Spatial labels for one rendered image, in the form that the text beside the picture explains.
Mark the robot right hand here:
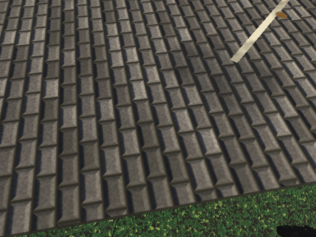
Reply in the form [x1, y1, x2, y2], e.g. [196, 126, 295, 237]
[276, 225, 316, 237]

